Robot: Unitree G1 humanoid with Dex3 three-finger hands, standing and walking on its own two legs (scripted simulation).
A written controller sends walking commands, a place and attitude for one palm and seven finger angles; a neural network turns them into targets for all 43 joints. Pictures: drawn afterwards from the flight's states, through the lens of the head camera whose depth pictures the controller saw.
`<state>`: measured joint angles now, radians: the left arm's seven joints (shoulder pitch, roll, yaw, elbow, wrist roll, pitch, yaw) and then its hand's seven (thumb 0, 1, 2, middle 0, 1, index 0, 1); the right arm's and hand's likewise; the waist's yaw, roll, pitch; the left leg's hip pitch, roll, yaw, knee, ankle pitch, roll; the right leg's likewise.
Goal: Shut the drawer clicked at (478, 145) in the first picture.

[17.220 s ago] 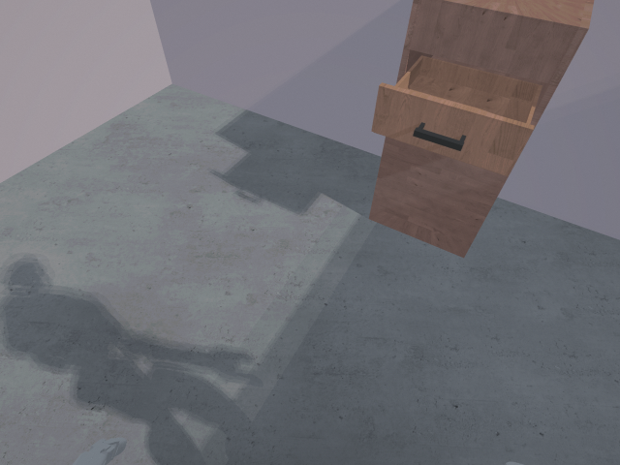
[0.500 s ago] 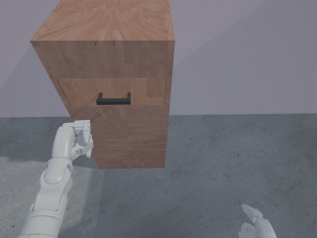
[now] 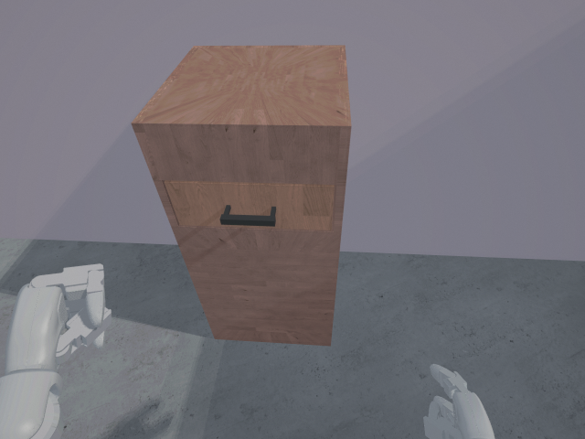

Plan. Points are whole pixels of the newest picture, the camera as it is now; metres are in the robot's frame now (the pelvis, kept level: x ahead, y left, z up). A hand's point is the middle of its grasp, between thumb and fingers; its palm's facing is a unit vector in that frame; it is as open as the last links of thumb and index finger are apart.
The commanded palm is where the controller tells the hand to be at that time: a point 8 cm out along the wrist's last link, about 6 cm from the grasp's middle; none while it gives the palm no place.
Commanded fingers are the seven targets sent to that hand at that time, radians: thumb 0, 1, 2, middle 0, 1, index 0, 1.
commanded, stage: draw the hand back to the body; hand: left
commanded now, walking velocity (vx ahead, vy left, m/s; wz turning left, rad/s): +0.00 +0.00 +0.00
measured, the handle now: (249, 215) +0.61 +0.18 -0.09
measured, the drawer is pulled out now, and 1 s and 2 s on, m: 0.00 0.00 0.00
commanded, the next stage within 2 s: step back with the hand held close in 0.26 s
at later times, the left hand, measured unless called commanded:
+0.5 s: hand (82, 327) +0.17 +0.23 +0.17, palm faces +0.37 -0.82 -0.43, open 3.3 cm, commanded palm +0.12 +0.27 +0.17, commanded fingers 0.00 0.90 0.90 -1.40 -1.60 -1.40 -1.60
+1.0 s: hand (40, 380) +0.13 +0.25 +0.16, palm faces +0.31 -0.81 -0.49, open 3.2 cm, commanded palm +0.07 +0.29 +0.17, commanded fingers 0.00 0.90 0.90 -1.40 -1.60 -1.40 -1.60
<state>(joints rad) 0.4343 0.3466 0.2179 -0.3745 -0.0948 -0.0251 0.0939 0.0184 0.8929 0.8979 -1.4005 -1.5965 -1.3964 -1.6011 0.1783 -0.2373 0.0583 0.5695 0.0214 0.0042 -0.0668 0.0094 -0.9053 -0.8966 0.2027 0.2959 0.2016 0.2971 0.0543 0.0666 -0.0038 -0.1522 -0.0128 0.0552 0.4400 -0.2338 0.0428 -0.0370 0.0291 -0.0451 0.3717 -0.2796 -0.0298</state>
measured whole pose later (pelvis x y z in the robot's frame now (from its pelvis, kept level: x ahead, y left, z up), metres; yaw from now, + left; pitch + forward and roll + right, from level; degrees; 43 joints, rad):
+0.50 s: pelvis -0.01 -0.01 +0.00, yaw +0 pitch -3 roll -1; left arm 0.55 0.36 0.32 -0.48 -0.07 -0.13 0.10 0.02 0.89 0.90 -1.40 -1.60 -1.40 -1.60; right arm 0.19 -0.24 0.03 0.59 0.00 -0.03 -0.07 0.01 -0.90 -0.90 0.20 0.30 0.20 0.30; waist 0.03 0.08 0.00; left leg -0.19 0.01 0.04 0.45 -0.22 0.03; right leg -0.05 0.05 -0.06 0.34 -0.24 -0.04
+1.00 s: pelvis -0.07 +0.01 +0.00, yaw +0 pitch +0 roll -2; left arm 0.64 0.40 0.35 -0.55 -0.07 -0.20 0.12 0.01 0.89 0.90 -1.40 -1.60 -1.40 -1.60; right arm 0.17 -0.23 -0.01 0.53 0.02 0.03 -0.08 0.01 -0.91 -0.90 0.20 0.30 0.20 0.30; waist 0.00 0.06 0.03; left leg -0.35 -0.01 0.06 0.47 -0.14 0.07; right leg -0.25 0.03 -0.05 0.43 -0.20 -0.01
